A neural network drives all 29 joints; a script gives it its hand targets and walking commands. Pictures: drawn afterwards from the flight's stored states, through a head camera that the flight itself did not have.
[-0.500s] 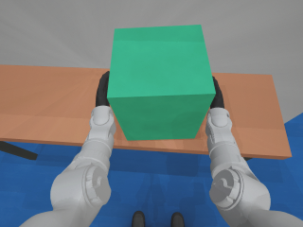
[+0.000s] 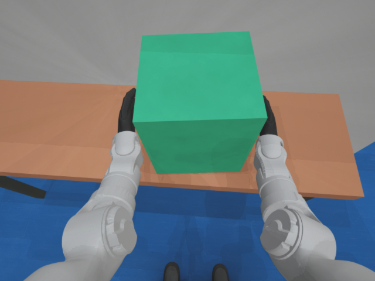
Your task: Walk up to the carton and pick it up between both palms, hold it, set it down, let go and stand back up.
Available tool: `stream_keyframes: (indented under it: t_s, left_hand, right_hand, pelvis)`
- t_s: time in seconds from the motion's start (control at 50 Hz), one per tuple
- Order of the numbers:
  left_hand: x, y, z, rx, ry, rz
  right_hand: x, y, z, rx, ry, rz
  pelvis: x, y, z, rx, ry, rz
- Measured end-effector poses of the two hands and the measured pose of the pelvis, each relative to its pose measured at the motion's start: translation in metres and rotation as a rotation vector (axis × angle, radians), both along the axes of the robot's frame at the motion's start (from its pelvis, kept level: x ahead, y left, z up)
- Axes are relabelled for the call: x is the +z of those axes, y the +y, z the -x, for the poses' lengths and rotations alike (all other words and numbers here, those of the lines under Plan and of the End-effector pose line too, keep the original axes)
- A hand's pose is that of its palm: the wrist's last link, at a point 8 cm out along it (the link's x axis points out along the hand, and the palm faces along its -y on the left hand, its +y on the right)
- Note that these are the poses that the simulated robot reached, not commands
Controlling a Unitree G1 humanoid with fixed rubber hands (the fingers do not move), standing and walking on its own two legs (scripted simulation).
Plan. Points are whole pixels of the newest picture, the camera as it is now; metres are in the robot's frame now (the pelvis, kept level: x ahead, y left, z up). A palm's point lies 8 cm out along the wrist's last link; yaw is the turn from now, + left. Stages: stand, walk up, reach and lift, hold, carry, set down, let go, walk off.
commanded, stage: reach and lift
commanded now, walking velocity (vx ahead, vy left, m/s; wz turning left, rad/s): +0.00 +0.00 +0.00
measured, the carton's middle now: (197, 111) +0.47 -0.02 +0.00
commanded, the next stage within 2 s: none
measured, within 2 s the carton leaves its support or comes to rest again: leaves its support in 0.42 s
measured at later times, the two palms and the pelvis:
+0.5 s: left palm (130, 132) +0.43 +0.13 +0.00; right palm (271, 133) +0.41 -0.17 +0.00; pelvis +0.00 -0.01 +0.00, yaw -1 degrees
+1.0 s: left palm (107, 120) +0.40 +0.14 +0.10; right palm (285, 104) +0.40 -0.16 +0.12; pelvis -0.04 -0.01 +0.00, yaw +1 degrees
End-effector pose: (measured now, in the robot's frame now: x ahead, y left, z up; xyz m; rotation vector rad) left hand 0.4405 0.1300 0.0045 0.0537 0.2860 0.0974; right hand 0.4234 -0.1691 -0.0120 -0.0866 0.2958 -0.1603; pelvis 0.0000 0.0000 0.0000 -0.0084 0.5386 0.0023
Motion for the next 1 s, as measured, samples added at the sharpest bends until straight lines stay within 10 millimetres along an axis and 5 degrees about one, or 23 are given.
stream_keyframes:
  t_s: [0.4,0.7,0.84,1.0]
  left_hand:
    - [-0.003,-0.003,0.008,0.007,0.004,0.065]
    - [0.003,0.001,0.035,0.037,0.042,0.105]
    - [0.029,0.008,0.044,0.06,0.008,0.108]
    - [0.092,0.01,0.039,0.05,-0.093,0.105]
  right_hand:
    - [0.005,-0.004,0.01,0.019,0.008,0.019]
    - [0.042,-0.001,0.023,0.038,0.002,0.038]
    - [0.077,0.008,0.023,0.055,-0.036,0.041]
    - [0.131,0.009,0.024,0.046,-0.132,0.046]
  pelvis:
    - [-0.003,-0.005,0.001,-0.007,0.016,0.002]
    - [-0.006,-0.009,0.017,-0.012,-0.032,0.005]
    - [-0.007,-0.01,0.028,0.0,-0.082,0.007]
    - [-0.003,-0.011,0.04,0.015,-0.182,0.007]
